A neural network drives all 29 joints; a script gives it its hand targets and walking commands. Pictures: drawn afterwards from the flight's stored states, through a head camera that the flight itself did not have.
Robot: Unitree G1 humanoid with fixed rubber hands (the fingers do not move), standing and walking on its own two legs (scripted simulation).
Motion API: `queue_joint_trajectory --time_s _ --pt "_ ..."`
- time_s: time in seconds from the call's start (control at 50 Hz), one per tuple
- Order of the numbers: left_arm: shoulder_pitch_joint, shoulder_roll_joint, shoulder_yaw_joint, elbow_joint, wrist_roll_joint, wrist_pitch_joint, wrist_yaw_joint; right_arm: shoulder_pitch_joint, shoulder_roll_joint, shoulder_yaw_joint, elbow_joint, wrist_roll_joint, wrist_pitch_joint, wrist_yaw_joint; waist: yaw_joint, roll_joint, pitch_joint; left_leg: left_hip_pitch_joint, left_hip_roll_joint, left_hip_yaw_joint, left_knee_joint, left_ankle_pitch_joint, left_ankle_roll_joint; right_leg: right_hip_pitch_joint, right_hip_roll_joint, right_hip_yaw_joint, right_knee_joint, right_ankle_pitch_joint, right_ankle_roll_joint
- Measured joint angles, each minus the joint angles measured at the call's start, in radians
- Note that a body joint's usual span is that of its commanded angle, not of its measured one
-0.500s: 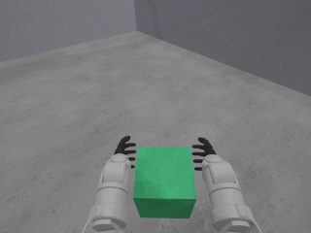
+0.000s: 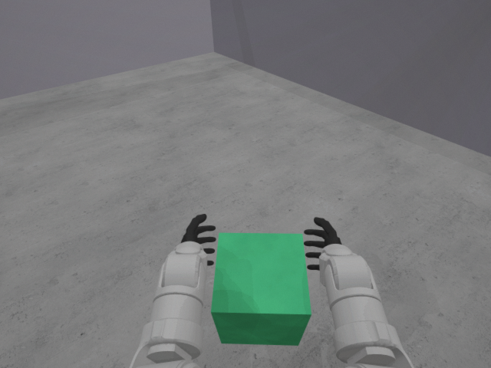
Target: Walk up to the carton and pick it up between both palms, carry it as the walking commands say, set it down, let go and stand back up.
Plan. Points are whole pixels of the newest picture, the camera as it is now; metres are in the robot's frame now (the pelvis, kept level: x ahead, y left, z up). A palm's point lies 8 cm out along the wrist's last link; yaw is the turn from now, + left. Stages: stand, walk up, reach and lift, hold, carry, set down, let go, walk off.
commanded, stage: hold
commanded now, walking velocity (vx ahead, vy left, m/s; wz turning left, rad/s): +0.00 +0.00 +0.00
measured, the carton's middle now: (260, 291) +0.30 +0.01 -0.04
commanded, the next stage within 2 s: carry in 1.18 s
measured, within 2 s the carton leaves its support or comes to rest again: neither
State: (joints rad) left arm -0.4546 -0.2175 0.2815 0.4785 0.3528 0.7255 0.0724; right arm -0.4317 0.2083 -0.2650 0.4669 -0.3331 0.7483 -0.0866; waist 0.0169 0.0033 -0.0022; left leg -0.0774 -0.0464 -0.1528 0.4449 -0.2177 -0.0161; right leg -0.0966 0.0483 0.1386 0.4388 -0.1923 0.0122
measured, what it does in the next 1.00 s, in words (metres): stands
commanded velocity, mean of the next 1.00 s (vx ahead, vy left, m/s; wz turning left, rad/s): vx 0.00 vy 0.00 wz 0.00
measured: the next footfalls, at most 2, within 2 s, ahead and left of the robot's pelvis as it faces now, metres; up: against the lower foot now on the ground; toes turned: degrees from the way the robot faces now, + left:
right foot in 1.70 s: +0.26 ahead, -0.06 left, +0.00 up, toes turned +20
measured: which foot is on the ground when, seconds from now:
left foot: down 0.00-1.00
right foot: down 0.00-1.00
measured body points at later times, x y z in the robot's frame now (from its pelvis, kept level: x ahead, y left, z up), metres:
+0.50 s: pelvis +0.00 +0.00 +0.00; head -0.06 +0.00 +0.45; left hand +0.32 +0.13 +0.06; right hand +0.32 -0.12 +0.05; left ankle +0.03 +0.13 -0.74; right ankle +0.04 -0.13 -0.74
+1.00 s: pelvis +0.00 +0.00 +0.00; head -0.06 +0.00 +0.45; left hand +0.31 +0.13 +0.06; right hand +0.31 -0.12 +0.05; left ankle +0.03 +0.13 -0.74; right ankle +0.04 -0.13 -0.74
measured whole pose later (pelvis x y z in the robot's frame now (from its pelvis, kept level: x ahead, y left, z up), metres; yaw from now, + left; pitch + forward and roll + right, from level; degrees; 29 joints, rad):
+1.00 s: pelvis +0.00 +0.00 +0.00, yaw +0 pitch -9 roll +0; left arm -0.41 -0.20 0.23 0.42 0.33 0.75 0.05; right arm -0.38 0.19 -0.19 0.40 -0.30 0.78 -0.07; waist 0.01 0.01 0.00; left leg -0.07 -0.04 -0.15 0.44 -0.21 -0.02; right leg -0.08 0.05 0.12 0.43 -0.19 0.01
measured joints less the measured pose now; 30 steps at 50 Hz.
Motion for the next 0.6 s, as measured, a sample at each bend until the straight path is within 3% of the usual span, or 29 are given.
queue_joint_trajectory --time_s 0.6 --pt "0.045 0.018 -0.047 -0.057 -0.022 0.021 -0.021 0.053 -0.020 0.071 -0.071 0.030 0.035 0.015 -0.010 0.010 0.000 0.015 0.002 0.002 -0.015 0.004 0.002 0.018 -0.004 -0.008 -0.020 0.004 0.000"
